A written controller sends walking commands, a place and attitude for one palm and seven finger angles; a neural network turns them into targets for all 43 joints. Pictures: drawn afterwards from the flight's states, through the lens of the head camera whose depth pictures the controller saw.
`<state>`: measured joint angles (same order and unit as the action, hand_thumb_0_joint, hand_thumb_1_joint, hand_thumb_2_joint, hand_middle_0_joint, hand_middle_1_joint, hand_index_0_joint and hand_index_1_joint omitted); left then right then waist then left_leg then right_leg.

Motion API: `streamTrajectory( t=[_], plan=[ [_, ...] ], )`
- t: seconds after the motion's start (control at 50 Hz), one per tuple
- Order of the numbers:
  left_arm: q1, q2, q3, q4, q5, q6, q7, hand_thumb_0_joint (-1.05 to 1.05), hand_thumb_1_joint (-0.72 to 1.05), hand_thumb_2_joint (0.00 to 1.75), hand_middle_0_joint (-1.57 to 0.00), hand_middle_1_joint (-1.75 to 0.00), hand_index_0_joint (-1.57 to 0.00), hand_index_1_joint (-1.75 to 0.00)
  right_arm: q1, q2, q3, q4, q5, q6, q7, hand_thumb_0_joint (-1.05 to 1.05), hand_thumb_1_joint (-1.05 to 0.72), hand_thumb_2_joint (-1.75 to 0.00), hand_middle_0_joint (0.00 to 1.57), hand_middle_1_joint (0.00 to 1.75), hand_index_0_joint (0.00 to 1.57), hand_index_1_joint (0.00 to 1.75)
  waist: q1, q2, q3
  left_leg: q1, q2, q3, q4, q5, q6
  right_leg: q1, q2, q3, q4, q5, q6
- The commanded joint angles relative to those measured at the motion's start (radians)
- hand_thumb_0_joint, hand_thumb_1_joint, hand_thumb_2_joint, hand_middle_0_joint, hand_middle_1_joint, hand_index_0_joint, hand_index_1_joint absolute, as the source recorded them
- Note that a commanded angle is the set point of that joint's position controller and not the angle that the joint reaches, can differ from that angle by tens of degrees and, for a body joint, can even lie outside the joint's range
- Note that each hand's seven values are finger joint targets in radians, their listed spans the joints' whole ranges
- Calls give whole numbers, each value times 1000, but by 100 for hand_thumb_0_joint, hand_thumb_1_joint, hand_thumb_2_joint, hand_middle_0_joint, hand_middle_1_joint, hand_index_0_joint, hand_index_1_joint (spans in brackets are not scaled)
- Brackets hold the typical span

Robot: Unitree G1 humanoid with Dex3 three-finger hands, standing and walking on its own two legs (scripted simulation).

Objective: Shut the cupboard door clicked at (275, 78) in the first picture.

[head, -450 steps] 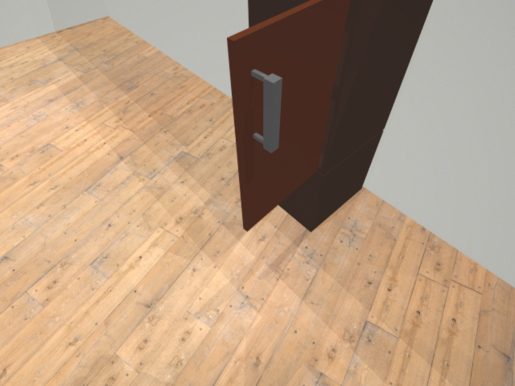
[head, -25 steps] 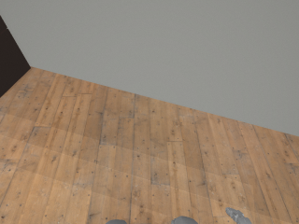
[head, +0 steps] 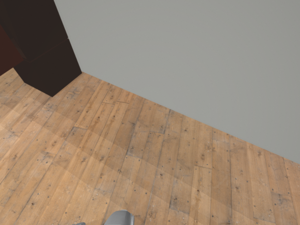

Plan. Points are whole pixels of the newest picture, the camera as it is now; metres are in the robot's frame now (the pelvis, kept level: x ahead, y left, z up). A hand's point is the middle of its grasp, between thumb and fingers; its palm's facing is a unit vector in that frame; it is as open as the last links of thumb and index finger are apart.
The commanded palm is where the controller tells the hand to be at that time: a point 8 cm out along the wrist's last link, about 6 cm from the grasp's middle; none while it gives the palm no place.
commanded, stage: walk to a spot facing it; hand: left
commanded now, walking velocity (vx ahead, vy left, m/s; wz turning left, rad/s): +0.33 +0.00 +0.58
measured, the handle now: out of the picture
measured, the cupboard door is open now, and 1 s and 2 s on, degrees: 94 94 94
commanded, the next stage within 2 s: turn to face it in 1.62 s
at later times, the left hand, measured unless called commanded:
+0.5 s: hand (67, 207) +0.20 +0.28 -0.18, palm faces +0.29 -0.94 -0.16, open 7.4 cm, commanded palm none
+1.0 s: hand (83, 132) +0.47 +0.29 -0.17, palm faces +0.34 -0.92 -0.19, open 7.2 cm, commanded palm none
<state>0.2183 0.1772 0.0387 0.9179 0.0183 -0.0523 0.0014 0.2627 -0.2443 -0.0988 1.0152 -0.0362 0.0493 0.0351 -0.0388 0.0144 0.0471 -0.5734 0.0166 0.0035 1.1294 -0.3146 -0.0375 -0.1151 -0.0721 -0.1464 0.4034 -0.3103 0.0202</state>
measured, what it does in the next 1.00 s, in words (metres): walks ahead, turning left: left foot, then right foot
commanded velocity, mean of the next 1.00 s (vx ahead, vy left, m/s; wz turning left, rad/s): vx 0.37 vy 0.00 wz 0.24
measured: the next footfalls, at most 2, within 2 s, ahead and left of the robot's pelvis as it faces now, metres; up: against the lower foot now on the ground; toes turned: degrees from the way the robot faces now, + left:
left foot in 0.26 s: +0.23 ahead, +0.15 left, +0.00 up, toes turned +17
right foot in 0.82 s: +0.51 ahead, +0.02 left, +0.00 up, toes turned +10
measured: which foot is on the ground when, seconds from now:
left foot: up 0.00-0.24, down 0.26-0.82, up 0.84-1.00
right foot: down 0.00-0.28, up 0.30-0.80, down 0.82-1.00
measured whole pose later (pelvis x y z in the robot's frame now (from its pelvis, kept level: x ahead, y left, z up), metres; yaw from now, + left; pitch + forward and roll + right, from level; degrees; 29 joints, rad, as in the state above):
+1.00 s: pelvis +0.44 +0.09 +0.00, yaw +20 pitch +0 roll -1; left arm 0.17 0.16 0.05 0.99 0.00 -0.09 0.02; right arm 0.38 -0.14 -0.05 1.13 -0.02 -0.01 0.00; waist -0.06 0.01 0.08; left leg -0.48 0.06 0.01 1.18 -0.29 0.01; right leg -0.20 -0.02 -0.18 0.45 -0.25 -0.04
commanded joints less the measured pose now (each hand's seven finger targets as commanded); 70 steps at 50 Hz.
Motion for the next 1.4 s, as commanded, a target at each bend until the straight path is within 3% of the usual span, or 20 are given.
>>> streamTrajectory(
  t=[0.0, 0.14, 0.2, 0.22, 0.24, 0.26, 0.3, 0.4, 0.72, 0.78, 0.8, 0.82, 0.88, 0.94, 1.18, 1.26, 1.28, 1.3, 1.32, 1.38],
  plan=[
    [141, 141, 33, 15, 4, -34, 11, 0, 90, 90, -20, -30, -20, -30, -180, -18, 14, -136, 10, -41, 23, 0, -90, -90, 20, 30, 20, 30, 62, -172, 31, -209, 53, 39, -41, 69, -9, 181, -252, 27, -164, 506, -58],
    [199, 176, 33, 65, 11, -32, 10, 0, 90, 90, -20, -30, -20, -30, -296, 3, 47, -175, 11, -56, 34, 0, -90, -90, 20, 30, 20, 30, 73, -184, 32, -41, 8, 157, -391, 74, 47, 212, -275, -87, -87, 744, -67],
    [155, 223, 39, 65, 5, -31, 5, 0, 90, 90, -20, -30, -20, -30, -54, -59, 32, -118, 4, -73, 11, 0, -90, -90, 20, 30, 20, 30, -54, -176, -107, 349, -94, 219, -512, 53, 105, 117, -268, -148, 232, 998, -42],
    [138, 217, 39, 53, -2, -31, -4, 0, 90, 90, -20, -30, -20, -30, 109, -126, 12, -78, -2, -75, 0, 0, -90, -90, 20, 30, 20, 30, -136, -104, -217, 639, -32, 148, -565, 109, 136, -53, -253, -139, 482, 797, -17],
    [160, 155, 30, 13, -16, -26, -24, 0, 90, 90, -20, -30, -20, -30, 225, -258, -24, -56, -11, -83, -15, 0, -90, -90, 20, 30, 20, 30, -162, 152, -343, 917, 279, -314, -591, 234, 260, -397, -72, -124, 844, 3, 45],
    [77, 134, 21, -32, -14, -20, -19, 0, 90, 90, -20, -30, -20, -30, 257, -314, -36, -45, 15, -82, -34, 0, -90, -90, 20, 30, 20, 30, -163, 168, -404, 957, 409, -562, -732, 375, 333, -550, -14, 44, 1025, -245, 36],
    [-24, 121, 26, -49, -11, -16, -5, 0, 90, 90, -20, -30, -20, -30, 114, -243, -17, -74, 20, -96, -47, 0, -90, -90, 20, 30, 20, 30, -87, -8, -169, 633, 385, -413, -802, 310, 295, -584, -86, 124, 1083, -106, 18],
    [143, 68, 18, 56, 18, 31, -21, 0, 90, 90, -20, -30, -20, -30, -20, -88, 35, -74, 19, -131, -51, 0, -90, -90, 20, 30, 20, 30, 57, 97, -42, 346, 205, -119, -889, 307, 204, -444, -107, 131, 841, 58, 44],
    [-241, 64, 5, -66, 3, 4, -33, 0, 90, 90, -20, -30, -20, -30, 251, -54, 46, 67, 7, -131, -66, 0, -90, -90, 20, 30, 20, 30, -27, 95, 42, 610, 214, -97, -824, 723, 194, -401, 1, 47, 226, 110, -26],
    [65, 129, 33, 26, 6, -17, -22, 0, 90, 90, -20, -30, -20, -30, 215, -64, 42, 70, 23, -132, -64, 0, -90, -90, 20, 30, 20, 30, 122, -12, -105, 416, 150, -61, -469, 815, 137, 119, 22, 69, 115, 200, -77],
    [245, 214, 61, 75, 15, -25, -9, 0, 90, 90, -20, -30, -20, -30, 206, -33, 42, 47, 35, -140, -56, 0, -90, -90, 20, 30, 20, 30, 187, -177, -222, 150, 34, 27, -189, 459, 93, 425, -216, 342, 97, 301, -153],
    [309, 257, 67, 104, 3, -20, -7, 0, 90, 90, -20, -30, -20, -30, 233, -17, 44, 36, 38, -139, -60, 0, -90, -90, 20, 30, 20, 30, 164, -268, -296, -3, -62, 37, 111, -245, 61, 490, -436, 603, -13, 428, -258],
    [99, 123, 31, 70, -11, -19, 6, 0, 90, 90, -20, -30, -20, -30, 78, 13, 34, 33, 26, -112, -45, 0, -90, -90, 20, 30, 20, 30, 80, -100, 4, -46, 79, -57, 173, -35, 68, 58, -322, 354, -146, 282, -162],
    [65, 49, 8, 73, -5, -39, 5, 0, 90, 90, -20, -30, -20, -30, 159, 75, 43, 63, 12, -72, -31, 0, -90, -90, 20, 30, 20, 30, 10, -153, 8, 30, 95, -20, 60, 71, 41, -81, -235, 138, -209, 248, -112],
    [226, 102, 4, 200, 8, -49, 14, 0, 90, 90, -20, -30, -20, -30, -185, 67, 46, -52, 16, -84, 10, 0, -90, -90, 20, 30, 20, 30, 66, -149, 74, -6, 64, 96, -430, 121, 52, 112, -261, 27, -191, 448, -125],
    [210, 139, 11, 202, 0, -38, 9, 0, 90, 90, -20, -30, -20, -30, 37, -10, 30, 11, 1, -99, -7, 0, -90, -90, 20, 30, 20, 30, -58, -76, -31, 445, -36, 167, -593, 107, 104, -12, -209, -77, 181, 685, -81],
    [223, 101, 7, 182, -3, -35, 2, 0, 90, 90, -20, -30, -20, -30, 186, -105, 7, 42, -6, -101, -18, 0, -90, -90, 20, 30, 20, 30, -114, 77, -145, 692, 123, -58, -626, 61, 161, -215, -133, -95, 441, 419, -37],
    [230, 54, -4, 139, -13, -35, -9, 0, 90, 90, -20, -30, -20, -30, 292, -205, -16, 52, -4, -105, -34, 0, -90, -90, 20, 30, 20, 30, -127, 283, -245, 850, 379, -478, -769, 107, 277, -447, 13, -75, 778, -202, 1],
    [149, 85, 1, 106, -9, -32, -3, 0, 90, 90, -20, -30, -20, -30, 275, -218, -17, 52, 14, -96, -48, 0, -90, -90, 20, 30, 20, 30, -120, 168, -244, 827, 429, -532, -829, 152, 317, -518, -10, 72, 931, -228, -24],
    [97, 51, 9, 122, 5, -14, -9, 0, 90, 90, -20, -30, -20, -30, 59, -90, 16, -5, 14, -116, -58, 0, -90, -90, 20, 30, 20, 30, -13, 17, -27, 439, 337, -291, -888, 121, 233, -509, -98, 140, 945, -35, -17]
  ],
)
